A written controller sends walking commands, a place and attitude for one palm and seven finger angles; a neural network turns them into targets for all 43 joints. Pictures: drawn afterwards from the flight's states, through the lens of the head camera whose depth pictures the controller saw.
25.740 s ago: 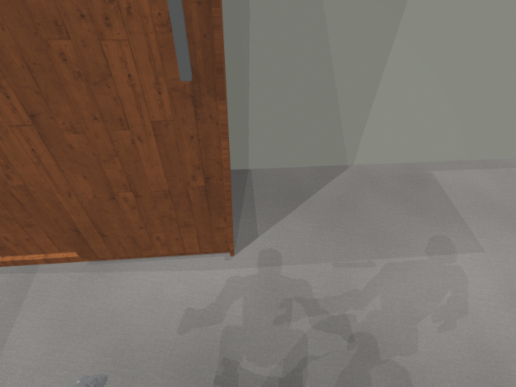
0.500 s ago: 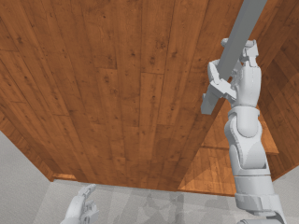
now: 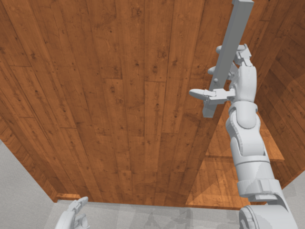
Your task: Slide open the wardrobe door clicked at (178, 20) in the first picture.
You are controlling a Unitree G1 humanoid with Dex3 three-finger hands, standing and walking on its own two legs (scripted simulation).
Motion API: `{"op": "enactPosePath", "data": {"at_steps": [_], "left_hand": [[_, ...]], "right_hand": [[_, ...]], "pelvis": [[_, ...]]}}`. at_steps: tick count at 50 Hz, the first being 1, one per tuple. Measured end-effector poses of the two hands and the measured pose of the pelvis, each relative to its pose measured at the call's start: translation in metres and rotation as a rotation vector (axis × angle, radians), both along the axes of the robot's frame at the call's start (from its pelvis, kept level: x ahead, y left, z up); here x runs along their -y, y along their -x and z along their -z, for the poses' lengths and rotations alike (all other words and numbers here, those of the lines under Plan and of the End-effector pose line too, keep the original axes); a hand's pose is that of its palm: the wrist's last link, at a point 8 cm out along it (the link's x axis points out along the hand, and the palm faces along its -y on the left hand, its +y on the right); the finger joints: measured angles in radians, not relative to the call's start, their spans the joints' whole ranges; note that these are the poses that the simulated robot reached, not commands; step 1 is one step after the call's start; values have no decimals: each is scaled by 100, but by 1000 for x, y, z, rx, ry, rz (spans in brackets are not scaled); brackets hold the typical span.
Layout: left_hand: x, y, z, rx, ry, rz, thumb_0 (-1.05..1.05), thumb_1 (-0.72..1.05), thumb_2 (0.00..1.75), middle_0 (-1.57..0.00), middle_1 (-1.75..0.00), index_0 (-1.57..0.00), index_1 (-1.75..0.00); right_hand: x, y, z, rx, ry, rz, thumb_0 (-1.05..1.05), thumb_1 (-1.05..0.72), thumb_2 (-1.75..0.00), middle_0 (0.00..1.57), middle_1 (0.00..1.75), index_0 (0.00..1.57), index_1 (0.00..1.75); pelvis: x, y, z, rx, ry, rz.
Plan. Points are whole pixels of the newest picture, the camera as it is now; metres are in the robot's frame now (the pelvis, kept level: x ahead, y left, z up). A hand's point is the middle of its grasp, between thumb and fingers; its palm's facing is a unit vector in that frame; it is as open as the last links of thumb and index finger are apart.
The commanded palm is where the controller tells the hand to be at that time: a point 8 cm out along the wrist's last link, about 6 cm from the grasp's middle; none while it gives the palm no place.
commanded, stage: loosen the grip on the handle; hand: right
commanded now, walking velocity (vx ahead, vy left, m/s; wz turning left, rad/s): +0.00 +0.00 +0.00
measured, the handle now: (219, 65) +0.43 -0.12 +0.26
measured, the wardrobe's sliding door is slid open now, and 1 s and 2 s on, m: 0.43 0.43 0.43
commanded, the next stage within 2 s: slip the hand off the handle in 0.24 s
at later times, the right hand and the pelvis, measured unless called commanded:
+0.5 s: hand (215, 84) +0.38 -0.11 +0.24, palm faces +0.03 +0.99 -0.11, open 15.2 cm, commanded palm +0.36 -0.17 +0.22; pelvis +0.04 +0.00 +0.01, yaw +1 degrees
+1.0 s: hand (250, 94) +0.34 -0.17 +0.25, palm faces +0.09 +0.99 -0.13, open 14.7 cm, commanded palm +0.32 -0.22 +0.22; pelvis +0.04 +0.00 +0.00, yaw -1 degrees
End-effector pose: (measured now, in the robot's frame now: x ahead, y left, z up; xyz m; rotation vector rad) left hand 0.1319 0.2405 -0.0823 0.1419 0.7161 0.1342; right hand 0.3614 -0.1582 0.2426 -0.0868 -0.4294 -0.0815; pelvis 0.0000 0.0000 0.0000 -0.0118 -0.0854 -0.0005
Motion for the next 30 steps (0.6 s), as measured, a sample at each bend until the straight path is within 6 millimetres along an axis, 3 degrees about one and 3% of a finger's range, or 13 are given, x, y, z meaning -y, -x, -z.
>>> {"op": "enactPosePath", "data": {"at_steps": [7, 12, 19, 30], "left_hand": [[-14, 28, 16, -112, -2, -44, 2, 90, 90, -20, -30, -20, -30], [-14, 28, 21, -151, 2, -52, 2, 90, 90, -20, -30, -20, -30], [-2, -5, 18, -112, 14, -12, 2, 90, 90, -20, -30, -20, -30], [12, -68, -4, 14, 16, 21, 2, 90, 90, -20, -30, -20, -30]], "right_hand": [[-1, 0, 3, 32, 27, -18, -1, 45, -25, 46, 131, 18, 123], [-2, 1, 4, 33, 30, -31, -1, 53, -22, 44, 126, 15, 119], [-2, 2, 5, 33, 29, -37, -1, 56, -21, 42, 124, 14, 114], [5, 2, 3, 19, 51, -90, -1, 56, -20, 39, 121, 17, 109]], "pelvis": [[-4, -5, 0, -13, -2, -10], [-4, -14, -3, -16, -5, -8], [-2, -27, -5, -21, -5, -7], [0, -44, -6, -21, -2, -16]]}}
